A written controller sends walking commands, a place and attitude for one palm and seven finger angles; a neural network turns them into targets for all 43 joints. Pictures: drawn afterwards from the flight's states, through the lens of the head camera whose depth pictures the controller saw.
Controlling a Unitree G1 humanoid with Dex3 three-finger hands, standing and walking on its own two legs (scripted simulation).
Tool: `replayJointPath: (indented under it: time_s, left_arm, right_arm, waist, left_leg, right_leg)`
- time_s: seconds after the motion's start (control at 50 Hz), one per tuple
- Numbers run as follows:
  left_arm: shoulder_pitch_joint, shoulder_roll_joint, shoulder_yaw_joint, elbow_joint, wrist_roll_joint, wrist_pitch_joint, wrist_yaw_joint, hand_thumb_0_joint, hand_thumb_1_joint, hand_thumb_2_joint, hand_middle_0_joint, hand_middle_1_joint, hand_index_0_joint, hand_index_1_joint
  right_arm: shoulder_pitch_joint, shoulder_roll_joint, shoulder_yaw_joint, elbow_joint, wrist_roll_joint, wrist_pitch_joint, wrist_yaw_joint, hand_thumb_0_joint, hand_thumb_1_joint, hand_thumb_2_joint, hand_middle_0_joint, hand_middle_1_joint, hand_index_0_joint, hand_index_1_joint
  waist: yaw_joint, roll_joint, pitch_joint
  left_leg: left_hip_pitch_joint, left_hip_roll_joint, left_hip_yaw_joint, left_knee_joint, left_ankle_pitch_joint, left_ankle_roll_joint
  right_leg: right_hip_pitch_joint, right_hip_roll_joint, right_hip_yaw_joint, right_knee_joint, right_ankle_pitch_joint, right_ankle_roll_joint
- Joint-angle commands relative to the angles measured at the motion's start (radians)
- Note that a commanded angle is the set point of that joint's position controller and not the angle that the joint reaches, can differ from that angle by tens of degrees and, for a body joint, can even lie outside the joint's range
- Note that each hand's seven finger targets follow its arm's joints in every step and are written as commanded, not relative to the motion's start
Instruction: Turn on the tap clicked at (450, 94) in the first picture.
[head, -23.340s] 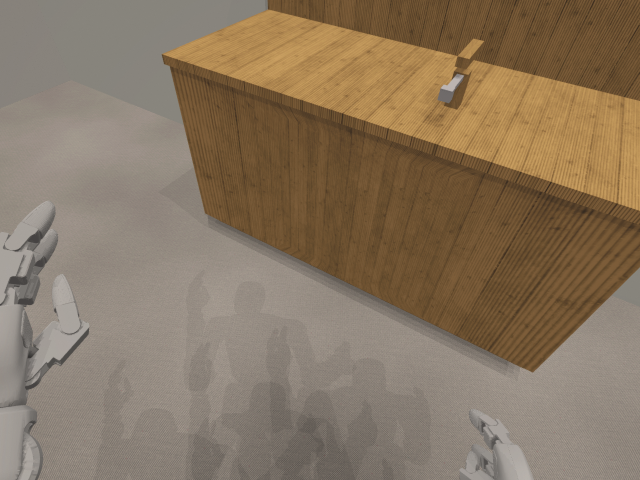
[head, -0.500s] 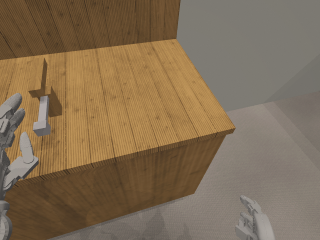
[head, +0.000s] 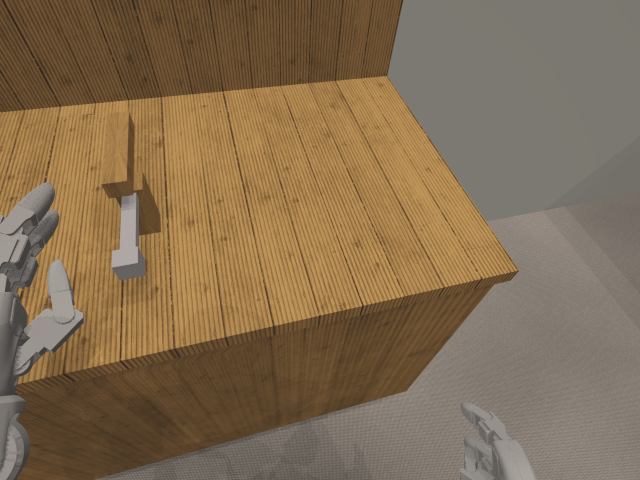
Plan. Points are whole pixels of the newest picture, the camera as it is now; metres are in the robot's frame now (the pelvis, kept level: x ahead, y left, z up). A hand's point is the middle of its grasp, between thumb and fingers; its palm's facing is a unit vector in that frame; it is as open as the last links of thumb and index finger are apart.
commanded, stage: come to a stop and stand still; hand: left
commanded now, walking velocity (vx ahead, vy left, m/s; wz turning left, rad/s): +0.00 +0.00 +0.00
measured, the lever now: (128, 263) +0.33 +0.26 +0.08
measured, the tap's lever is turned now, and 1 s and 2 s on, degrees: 0 0 0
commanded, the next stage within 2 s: look again from close up in 0.40 s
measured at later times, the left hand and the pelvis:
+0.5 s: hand (21, 332) +0.20 +0.27 +0.17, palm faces +0.40 -0.85 -0.34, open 7.4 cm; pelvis -0.02 +0.02 +0.00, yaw +1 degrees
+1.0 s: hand (59, 353) +0.19 +0.23 +0.17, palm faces +0.38 -0.86 -0.34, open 7.4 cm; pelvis -0.03 -0.01 +0.01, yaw +0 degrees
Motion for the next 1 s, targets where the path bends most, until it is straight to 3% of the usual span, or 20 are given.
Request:
replayJointPath:
  time_s: [0.0, 0.08, 0.16, 0.22, 0.24, 0.26, 0.32, 0.34, 0.36, 0.42, 0.44, 0.46, 0.54, 0.56, 0.62, 0.64, 0.72, 0.84, 0.92, 0.98]
  left_arm:
    - [-0.146, 0.247, 0.206, -0.253, -0.021, -0.075, 0.042, 0.000, 0.900, 0.900, -0.200, -0.300, -0.200, -0.300]
    - [-0.103, 0.197, 0.154, -0.273, -0.017, -0.066, 0.031, 0.000, 0.900, 0.900, -0.200, -0.300, -0.200, -0.300]
    - [-0.096, 0.144, 0.111, -0.265, -0.001, -0.046, 0.026, 0.000, 0.900, 0.900, -0.200, -0.300, -0.200, -0.300]
    - [-0.128, 0.147, 0.120, -0.245, 0.004, -0.030, 0.028, 0.000, 0.900, 0.900, -0.200, -0.300, -0.200, -0.300]
    - [-0.127, 0.171, 0.148, -0.244, 0.003, -0.022, 0.032, 0.000, 0.900, 0.900, -0.200, -0.300, -0.200, -0.300]
    - [-0.129, 0.121, 0.111, -0.225, 0.003, -0.023, 0.027, 0.000, 0.900, 0.900, -0.200, -0.300, -0.200, -0.300]
    - [-0.144, 0.140, 0.128, -0.252, 0.007, -0.019, 0.027, 0.000, 0.900, 0.900, -0.200, -0.300, -0.200, -0.300]
    - [-0.137, 0.166, 0.153, -0.270, 0.009, -0.015, 0.032, 0.000, 0.900, 0.900, -0.200, -0.300, -0.200, -0.300]
    - [-0.109, 0.119, 0.123, -0.249, 0.008, -0.015, 0.027, 0.000, 0.900, 0.900, -0.200, -0.300, -0.200, -0.300]
    - [-0.102, 0.124, 0.125, -0.269, 0.008, -0.009, 0.028, 0.000, 0.900, 0.900, -0.200, -0.300, -0.200, -0.300]
    - [-0.091, 0.145, 0.147, -0.274, 0.010, -0.004, 0.033, 0.000, 0.900, 0.900, -0.200, -0.300, -0.200, -0.300]
    - [-0.079, 0.102, 0.112, -0.259, 0.010, -0.005, 0.028, 0.000, 0.900, 0.900, -0.200, -0.300, -0.200, -0.300]
    - [-0.064, 0.134, 0.143, -0.256, 0.012, 0.009, 0.035, 0.000, 0.900, 0.900, -0.200, -0.300, -0.200, -0.300]
    - [-0.059, 0.097, 0.112, -0.241, 0.011, 0.007, 0.030, 0.000, 0.900, 0.900, -0.200, -0.300, -0.200, -0.300]
    - [-0.069, 0.104, 0.109, -0.234, 0.012, 0.014, 0.030, 0.000, 0.900, 0.900, -0.200, -0.300, -0.200, -0.300]
    - [-0.075, 0.115, 0.118, -0.245, 0.016, 0.017, 0.034, 0.000, 0.900, 0.900, -0.200, -0.300, -0.200, -0.300]
    - [-0.074, 0.103, 0.103, -0.231, 0.018, 0.019, 0.034, 0.000, 0.900, 0.900, -0.200, -0.300, -0.200, -0.300]
    - [-0.060, 0.125, 0.120, -0.248, 0.021, 0.022, 0.040, 0.000, 0.900, 0.900, -0.200, -0.300, -0.200, -0.300]
    - [-0.077, 0.097, 0.099, -0.232, 0.015, 0.021, 0.035, 0.000, 0.900, 0.900, -0.200, -0.300, -0.200, -0.300]
    - [-0.101, 0.095, 0.094, -0.233, 0.015, 0.023, 0.032, 0.000, 0.900, 0.900, -0.200, -0.300, -0.200, -0.300]
  right_arm:
    - [-0.073, -0.137, -0.053, -0.151, 0.009, -0.054, -0.018, 0.000, -0.900, -0.900, 0.200, 0.300, 0.200, 0.300]
    - [-0.062, -0.139, -0.062, -0.150, 0.010, -0.052, -0.003, 0.000, -0.900, -0.900, 0.200, 0.300, 0.200, 0.300]
    - [-0.071, -0.133, -0.066, -0.150, 0.009, -0.040, 0.005, 0.000, -0.900, -0.900, 0.200, 0.300, 0.200, 0.300]
    - [-0.101, -0.131, -0.063, -0.157, 0.014, -0.022, 0.001, 0.000, -0.900, -0.900, 0.200, 0.300, 0.200, 0.300]
    - [-0.131, -0.130, -0.059, -0.163, 0.021, -0.018, -0.003, 0.000, -0.900, -0.900, 0.200, 0.300, 0.200, 0.300]
    - [-0.115, -0.122, -0.054, -0.161, 0.017, -0.009, -0.009, 0.000, -0.900, -0.900, 0.200, 0.300, 0.200, 0.300]
    - [-0.134, -0.123, -0.054, -0.173, 0.018, 0.001, -0.021, 0.000, -0.900, -0.900, 0.200, 0.300, 0.200, 0.300]
    - [-0.157, -0.122, -0.050, -0.178, 0.023, 0.003, -0.024, 0.000, -0.900, -0.900, 0.200, 0.300, 0.200, 0.300]
    - [-0.147, -0.111, -0.044, -0.178, 0.015, 0.009, -0.028, 0.000, -0.900, -0.900, 0.200, 0.300, 0.200, 0.300]
    - [-0.146, -0.112, -0.045, -0.185, 0.018, 0.010, -0.037, 0.000, -0.900, -0.900, 0.200, 0.300, 0.200, 0.300]
    - [-0.161, -0.114, -0.044, -0.188, 0.022, 0.010, -0.041, 0.000, -0.900, -0.900, 0.200, 0.300, 0.200, 0.300]
    - [-0.151, -0.109, -0.040, -0.186, 0.016, 0.015, -0.044, 0.000, -0.900, -0.900, 0.200, 0.300, 0.200, 0.300]
    - [-0.157, -0.111, -0.043, -0.190, 0.024, 0.015, -0.058, 0.000, -0.900, -0.900, 0.200, 0.300, 0.200, 0.300]
    - [-0.147, -0.111, -0.040, -0.185, 0.017, 0.019, -0.060, 0.000, -0.900, -0.900, 0.200, 0.300, 0.200, 0.300]
    - [-0.143, -0.115, -0.044, -0.189, 0.022, 0.016, -0.068, 0.000, -0.900, -0.900, 0.200, 0.300, 0.200, 0.300]
    - [-0.154, -0.115, -0.043, -0.189, 0.027, 0.017, -0.070, 0.000, -0.900, -0.900, 0.200, 0.300, 0.200, 0.300]
    - [-0.139, -0.117, -0.047, -0.187, 0.023, 0.013, -0.077, 0.000, -0.900, -0.900, 0.200, 0.300, 0.200, 0.300]
    - [-0.149, -0.118, -0.043, -0.188, 0.024, 0.009, -0.081, 0.000, -0.900, -0.900, 0.200, 0.300, 0.200, 0.300]
    - [-0.138, -0.112, -0.042, -0.181, 0.018, 0.010, -0.085, 0.000, -0.900, -0.900, 0.200, 0.300, 0.200, 0.300]
    - [-0.141, -0.110, -0.045, -0.180, 0.018, 0.013, -0.084, 0.000, -0.900, -0.900, 0.200, 0.300, 0.200, 0.300]
  waist:
    - [0.020, 0.151, -0.245]
    - [0.018, 0.168, -0.244]
    - [0.012, 0.182, -0.204]
    - [0.010, 0.110, -0.178]
    - [0.011, 0.107, -0.185]
    - [0.007, 0.101, -0.170]
    - [0.005, 0.100, -0.172]
    - [0.007, 0.133, -0.188]
    - [0.008, 0.132, -0.183]
    - [0.002, 0.110, -0.181]
    - [0.004, 0.116, -0.184]
    - [0.003, 0.121, -0.172]
    - [0.001, 0.087, -0.174]
    - [0.000, 0.070, -0.172]
    - [-0.004, 0.065, -0.147]
    - [-0.002, 0.096, -0.146]
    - [-0.003, 0.057, -0.134]
    - [0.000, 0.095, -0.131]
    - [-0.005, 0.063, -0.120]
    - [-0.005, 0.100, -0.116]
  left_leg:
    - [0.015, 0.084, -0.104, -0.084, 0.554, -0.057]
    - [0.101, 0.128, -0.133, -0.098, 0.752, -0.076]
    - [0.105, 0.161, -0.140, -0.132, 0.727, -0.077]
    - [0.044, 0.151, -0.137, -0.141, 0.559, -0.091]
    - [0.049, 0.141, -0.126, -0.150, 0.515, -0.088]
    - [0.025, 0.136, -0.126, -0.156, 0.462, -0.095]
    - [-0.017, 0.117, -0.117, -0.166, 0.338, -0.093]
    - [-0.003, 0.112, -0.113, -0.178, 0.323, -0.092]
    - [-0.016, 0.115, -0.110, -0.181, 0.291, -0.087]
    - [-0.033, 0.104, -0.107, -0.184, 0.232, -0.075]
    - [-0.020, 0.106, -0.110, -0.196, 0.227, -0.076]
    - [-0.031, 0.109, -0.105, -0.201, 0.212, -0.073]
    - [-0.017, 0.103, -0.100, -0.196, 0.182, -0.056]
    - [-0.024, 0.104, -0.100, -0.199, 0.172, -0.054]
    - [-0.029, 0.101, -0.097, -0.198, 0.136, -0.044]
    - [-0.019, 0.102, -0.097, -0.209, 0.124, -0.045]
    - [-0.029, 0.099, -0.093, -0.199, 0.083, -0.034]
    - [-0.022, 0.099, -0.093, -0.208, 0.071, -0.031]
    - [-0.022, 0.116, -0.097, -0.231, 0.039, -0.033]
    - [-0.012, 0.131, -0.097, -0.243, 0.063, -0.034]
  right_leg:
    - [0.191, -0.049, 0.022, 0.015, 0.318, -0.039]
    - [0.100, -0.036, -0.004, 0.044, 0.131, -0.031]
    - [0.042, -0.026, -0.007, 0.076, -0.008, -0.029]
    - [0.088, -0.033, 0.002, 0.017, 0.052, -0.032]
    - [0.106, -0.029, 0.008, 0.010, 0.097, -0.031]
    - [0.116, -0.030, 0.003, -0.009, 0.110, -0.033]
    - [0.172, -0.037, 0.014, -0.034, 0.180, -0.037]
    - [0.178, -0.035, 0.021, -0.028, 0.183, -0.037]
    - [0.184, -0.037, 0.013, -0.046, 0.179, -0.036]
    - [0.209, -0.046, 0.023, -0.063, 0.198, -0.037]
    - [0.206, -0.040, 0.027, -0.060, 0.193, -0.036]
    - [0.201, -0.040, 0.019, -0.070, 0.186, -0.035]
    - [0.208, -0.049, 0.040, -0.093, 0.192, -0.034]
    - [0.208, -0.049, 0.032, -0.101, 0.183, -0.033]
    - [0.197, -0.056, 0.049, -0.122, 0.161, -0.033]
    - [0.190, -0.052, 0.050, -0.120, 0.144, -0.033]
    - [0.185, -0.056, 0.063, -0.146, 0.111, -0.034]
    - [0.178, -0.055, 0.066, -0.153, 0.083, -0.034]
    - [0.166, -0.033, 0.060, -0.159, 0.050, -0.030]
    - [0.159, -0.019, 0.052, -0.143, 0.074, -0.028]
